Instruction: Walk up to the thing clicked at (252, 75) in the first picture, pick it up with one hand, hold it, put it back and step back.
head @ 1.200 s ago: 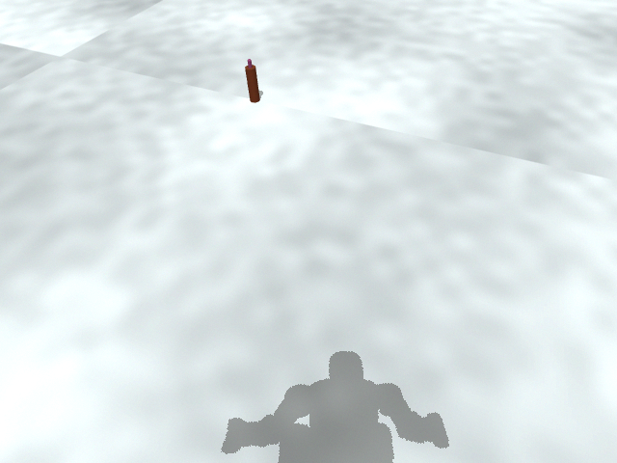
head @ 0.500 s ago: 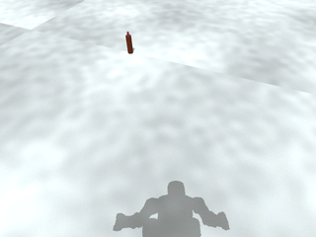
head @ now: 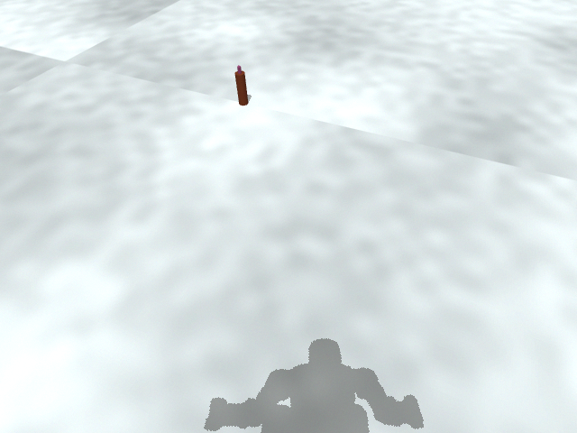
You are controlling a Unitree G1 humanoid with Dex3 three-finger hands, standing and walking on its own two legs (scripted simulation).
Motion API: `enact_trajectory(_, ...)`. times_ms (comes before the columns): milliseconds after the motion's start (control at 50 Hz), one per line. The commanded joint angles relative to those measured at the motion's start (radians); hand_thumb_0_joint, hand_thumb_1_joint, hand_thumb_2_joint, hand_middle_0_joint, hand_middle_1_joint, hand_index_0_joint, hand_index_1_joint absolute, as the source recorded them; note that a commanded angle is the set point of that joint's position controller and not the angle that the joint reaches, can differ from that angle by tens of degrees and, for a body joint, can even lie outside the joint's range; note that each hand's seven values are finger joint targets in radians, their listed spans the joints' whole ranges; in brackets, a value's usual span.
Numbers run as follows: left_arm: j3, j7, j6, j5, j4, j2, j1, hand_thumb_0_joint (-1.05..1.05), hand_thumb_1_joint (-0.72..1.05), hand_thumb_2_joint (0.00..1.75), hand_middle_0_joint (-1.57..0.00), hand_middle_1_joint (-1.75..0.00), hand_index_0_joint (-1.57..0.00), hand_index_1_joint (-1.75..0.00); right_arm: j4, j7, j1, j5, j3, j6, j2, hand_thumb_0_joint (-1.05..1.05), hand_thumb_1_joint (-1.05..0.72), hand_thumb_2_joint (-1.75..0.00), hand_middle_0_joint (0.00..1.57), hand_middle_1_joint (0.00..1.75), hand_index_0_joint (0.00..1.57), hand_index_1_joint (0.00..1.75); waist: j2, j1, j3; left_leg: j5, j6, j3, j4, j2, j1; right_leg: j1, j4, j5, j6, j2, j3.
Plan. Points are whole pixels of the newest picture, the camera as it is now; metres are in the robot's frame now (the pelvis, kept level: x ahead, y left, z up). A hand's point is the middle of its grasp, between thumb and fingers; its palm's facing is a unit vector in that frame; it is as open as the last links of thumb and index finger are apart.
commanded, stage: walk up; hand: left
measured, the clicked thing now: (241, 85) +2.16 +0.33 -0.65
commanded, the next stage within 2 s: none
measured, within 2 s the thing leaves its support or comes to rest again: neither
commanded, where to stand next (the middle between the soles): +1.84 +0.11 m, yaw +3 degrees
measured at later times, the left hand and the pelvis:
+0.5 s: hand (86, 401) +0.21 +0.36 -0.17, palm faces +0.01 -0.94 -0.35, open 7.4 cm; pelvis +0.18 +0.07 -0.02, yaw +3 degrees
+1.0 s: hand (166, 223) +0.56 +0.30 -0.12, palm faces +0.04 -0.92 -0.38, open 7.4 cm; pelvis +0.47 +0.03 -0.01, yaw +4 degrees
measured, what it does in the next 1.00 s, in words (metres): walks ahead: left foot, then right foot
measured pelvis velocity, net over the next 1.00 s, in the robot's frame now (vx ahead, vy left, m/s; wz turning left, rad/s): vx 0.47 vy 0.03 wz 0.06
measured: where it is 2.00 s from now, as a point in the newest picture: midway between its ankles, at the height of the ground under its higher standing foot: (281, 227)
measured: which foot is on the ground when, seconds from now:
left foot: down 0.00-0.08, up 0.10-0.32, down 0.34-0.82, up 0.84-1.00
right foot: down 0.00-0.36, up 0.38-0.78, down 0.80-1.00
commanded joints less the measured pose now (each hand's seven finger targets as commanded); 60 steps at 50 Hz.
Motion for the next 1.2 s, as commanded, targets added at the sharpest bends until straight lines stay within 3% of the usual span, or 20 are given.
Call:
enact_trajectory(0,0.088,-0.003,-0.049,0.010,-0.100,0.267,0.018,0.00,0.90,0.90,-0.20,-0.30,-0.20,-0.30,-0.146,0.013,-0.128,-0.001,-0.096,-0.048,-0.270,0.00,-0.90,-0.90,0.20,0.30,0.20,0.30,0.036,0.068,0.019,-0.257,0.066,-0.207,-0.079,0.177,-0.160,-0.012,-0.035,-0.096,-0.054,-0.090,0.063)
enact_trajectory(40,0.120,0.004,-0.057,0.021,-0.046,0.347,0.209,0.00,0.90,0.90,-0.20,-0.30,-0.20,-0.30,-0.204,0.021,-0.235,-0.003,-0.080,-0.048,-0.220,0.00,-0.90,-0.90,0.20,0.30,0.20,0.30,-0.117,0.164,-0.009,-0.174,-0.034,-0.003,0.203,0.008,-0.541,0.367,-0.286,-0.327,-0.125,-0.211,0.296)
enact_trajectory(60,0.132,0.008,-0.063,0.020,-0.066,0.402,0.181,0.00,0.90,0.90,-0.20,-0.30,-0.20,-0.30,-0.225,0.015,-0.272,-0.005,-0.070,-0.047,-0.203,0.00,-0.90,-0.90,0.20,0.30,0.20,0.30,-0.236,0.168,0.076,-0.153,-0.030,0.005,0.418,0.016,-0.696,0.358,-0.421,-0.414,-0.193,-0.398,0.525)
enact_trajectory(80,0.128,0.009,-0.069,0.017,-0.113,0.412,0.110,0.00,0.90,0.90,-0.20,-0.30,-0.20,-0.30,-0.220,0.015,-0.251,-0.007,-0.074,-0.050,-0.249,0.00,-0.90,-0.90,0.20,0.30,0.20,0.30,-0.143,0.133,0.118,-0.120,-0.035,-0.075,0.469,0.075,-0.677,0.289,-0.442,-0.402,-0.238,-0.455,0.575)
enact_trajectory(140,0.111,0.014,-0.079,0.005,-0.154,0.367,-0.004,0.00,0.90,0.90,-0.20,-0.30,-0.20,-0.30,-0.186,0.038,-0.153,0.004,-0.087,-0.052,-0.277,0.00,-0.90,-0.90,0.20,0.30,0.20,0.30,-0.104,0.040,0.148,-0.067,-0.043,-0.085,0.399,0.150,-0.556,0.203,-0.424,-0.267,-0.199,-0.348,0.330)
enact_trajectory(260,0.103,-0.007,-0.074,0.001,-0.178,0.388,-0.039,0.00,0.90,0.90,-0.20,-0.30,-0.20,-0.30,-0.172,0.070,-0.057,0.012,-0.101,-0.047,-0.251,0.00,-0.90,-0.90,0.20,0.30,0.20,0.30,-0.102,-0.015,0.064,0.177,-0.044,0.083,0.127,0.092,-0.088,-0.042,-0.300,-0.083,-0.136,-0.221,-0.001)
enact_trajectory(320,0.062,-0.012,-0.062,-0.003,-0.176,0.292,0.013,0.00,0.90,0.90,-0.20,-0.30,-0.20,-0.30,-0.090,0.033,0.237,-0.008,-0.150,-0.053,-0.333,0.00,-0.90,-0.90,0.20,0.30,0.20,0.30,0.132,-0.159,-0.103,0.020,0.014,0.111,0.105,0.024,0.445,-0.354,0.280,0.159,-0.094,-0.094,-0.153)
enact_trajectory(340,0.036,-0.012,-0.064,-0.014,-0.205,0.209,0.017,0.00,0.90,0.90,-0.20,-0.30,-0.20,-0.30,-0.088,0.014,0.362,-0.024,-0.171,-0.058,-0.423,0.00,-0.90,-0.90,0.20,0.30,0.20,0.30,0.371,-0.206,-0.138,-0.323,0.089,-0.324,-0.099,0.255,0.520,-0.562,0.625,-0.116,-0.050,0.036,-0.111)
enact_trajectory(360,0.042,-0.005,-0.070,-0.017,-0.230,0.273,-0.019,0.00,0.90,0.90,-0.20,-0.30,-0.20,-0.30,-0.141,0.013,0.280,0.013,-0.177,-0.064,-0.521,0.00,-0.90,-0.90,0.20,0.30,0.20,0.30,0.282,-0.181,-0.134,-0.582,0.209,-0.769,-0.339,0.458,0.394,-0.612,0.741,-0.136,-0.050,0.046,0.055)
enact_trajectory(460,0.066,-0.022,-0.062,-0.028,-0.139,0.331,0.089,0.00,0.90,0.90,-0.20,-0.30,-0.20,-0.30,-0.221,0.001,0.021,0.032,-0.103,-0.087,-0.346,0.00,-0.90,-0.90,0.20,0.30,0.20,0.30,0.106,0.004,0.045,-0.196,0.151,-0.230,-0.288,0.336,-0.018,-0.415,0.529,0.108,0.012,-0.141,0.098)
enact_trajectory(660,0.080,-0.071,-0.049,-0.017,-0.224,0.269,-0.135,0.00,0.90,0.90,-0.20,-0.30,-0.20,-0.30,-0.224,0.007,0.071,0.024,-0.107,-0.109,-0.361,0.00,-0.90,-0.90,0.20,0.30,0.20,0.30,0.067,-0.032,0.092,-0.115,0.134,-0.048,-0.327,0.294,-0.007,-0.338,0.161,0.375,0.012,-0.117,-0.001)
enact_trajectory(720,0.081,-0.066,-0.056,-0.018,-0.219,0.254,-0.127,0.00,0.90,0.90,-0.20,-0.30,-0.20,-0.30,-0.212,-0.001,0.094,0.016,-0.107,-0.098,-0.355,0.00,-0.90,-0.90,0.20,0.30,0.20,0.30,0.071,-0.021,0.060,0.115,0.120,0.018,-0.199,0.277,0.033,-0.221,0.105,0.314,-0.005,-0.072,-0.066)
enact_trajectory(760,0.100,-0.050,-0.058,-0.016,-0.174,0.277,0.022,0.00,0.90,0.90,-0.20,-0.30,-0.20,-0.30,-0.219,-0.006,0.090,0.010,-0.097,-0.091,-0.337,0.00,-0.90,-0.90,0.20,0.30,0.20,0.30,-0.011,0.071,-0.041,0.390,0.076,0.117,0.110,0.205,-0.023,0.064,0.041,0.246,-0.033,-0.003,-0.125)
enact_trajectory(780,0.130,-0.030,-0.066,-0.009,-0.134,0.334,0.193,0.00,0.90,0.90,-0.20,-0.30,-0.20,-0.30,-0.221,-0.005,0.140,0.007,-0.073,-0.089,-0.280,0.00,-0.90,-0.90,0.20,0.30,0.20,0.30,-0.145,0.142,-0.149,0.329,0.042,0.142,0.421,0.135,-0.190,0.326,0.048,0.129,-0.054,-0.025,-0.051)
enact_trajectory(800,0.156,-0.014,-0.074,-0.004,-0.134,0.432,0.285,0.00,0.90,0.90,-0.20,-0.30,-0.20,-0.30,-0.257,-0.007,0.197,0.029,-0.044,-0.093,-0.182,0.00,-0.90,-0.90,0.20,0.30,0.20,0.30,-0.394,0.146,-0.205,-0.095,-0.009,0.133,0.694,0.010,-0.454,0.504,-0.122,-0.144,-0.129,-0.314,0.437)
enact_trajectory(820,0.151,-0.007,-0.075,-0.031,-0.154,0.468,0.259,0.00,0.90,0.90,-0.20,-0.30,-0.20,-0.30,-0.252,-0.017,0.134,0.032,-0.065,-0.091,-0.285,0.00,-0.90,-0.90,0.20,0.30,0.20,0.30,-0.293,0.155,-0.196,-0.142,-0.012,0.017,0.800,0.028,-0.542,0.461,-0.249,-0.164,-0.213,-0.424,0.686)
enact_trajectory(920,0.104,0.010,-0.089,-0.036,-0.214,0.327,0.034,0.00,0.90,0.90,-0.20,-0.30,-0.20,-0.30,-0.182,0.007,0.142,0.025,-0.068,-0.074,-0.285,0.00,-0.90,-0.90,0.20,0.30,0.20,0.30,-0.155,0.012,0.021,0.102,-0.012,-0.064,0.631,0.152,-0.393,0.014,-0.289,0.010,-0.155,-0.258,0.206)
enact_trajectory(1000,0.102,0.008,-0.109,-0.027,-0.250,0.332,0.024,0.00,0.90,0.90,-0.20,-0.30,-0.20,-0.30,-0.210,0.037,0.070,0.012,-0.076,-0.060,-0.264,0.00,-0.90,-0.90,0.20,0.30,0.20,0.30,-0.119,0.010,0.047,0.134,-0.057,-0.014,0.417,0.162,-0.420,-0.005,-0.341,0.041,-0.205,-0.267,0.103)
enact_trajectory(1120,0.102,-0.005,-0.102,-0.018,-0.238,0.344,0.084,0.00,0.90,0.90,-0.20,-0.30,-0.20,-0.30,-0.258,0.057,-0.079,0.012,-0.075,-0.069,-0.225,0.00,-0.90,-0.90,0.20,0.30,0.20,0.30,-0.086,0.045,0.035,0.325,-0.047,0.090,0.124,0.100,-0.237,0.006,-0.279,0.187,-0.153,-0.197,-0.021)
enact_trajectory(1180,0.101,0.004,-0.089,-0.018,-0.246,0.361,0.048,0.00,0.90,0.90,-0.20,-0.30,-0.20,-0.30,-0.229,0.048,0.027,0.009,-0.093,-0.067,-0.247,0.00,-0.90,-0.90,0.20,0.30,0.20,0.30,-0.046,-0.030,-0.002,0.265,-0.012,0.114,0.091,0.074,-0.058,-0.010,-0.125,0.344,-0.140,-0.224,-0.040)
